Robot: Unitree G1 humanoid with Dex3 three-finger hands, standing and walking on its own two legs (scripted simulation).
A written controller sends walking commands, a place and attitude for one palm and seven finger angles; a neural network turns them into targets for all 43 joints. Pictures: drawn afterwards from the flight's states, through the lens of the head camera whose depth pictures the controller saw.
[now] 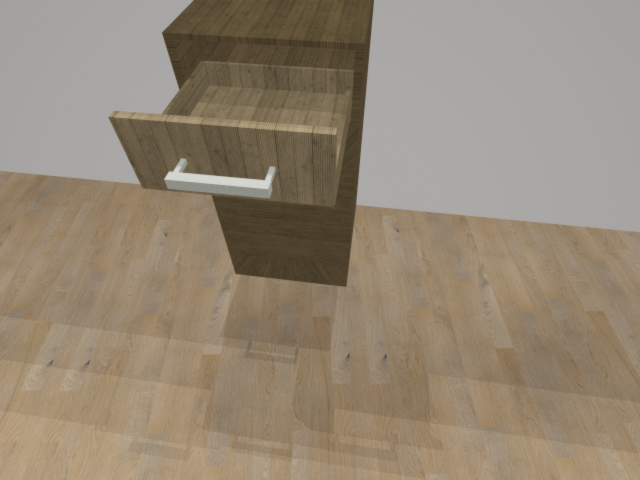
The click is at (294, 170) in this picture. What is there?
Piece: drawer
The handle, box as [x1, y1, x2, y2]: [164, 159, 275, 198]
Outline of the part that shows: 164,179 168,188 269,198 271,192 271,181 275,168 271,166 269,167 267,175 264,180 191,174 181,172 187,163 185,159 180,159 172,172 169,171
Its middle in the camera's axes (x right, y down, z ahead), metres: -0.17 -0.11 +0.68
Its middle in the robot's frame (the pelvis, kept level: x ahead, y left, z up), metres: +0.58 +0.20 +0.03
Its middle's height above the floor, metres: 0.81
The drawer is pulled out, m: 0.30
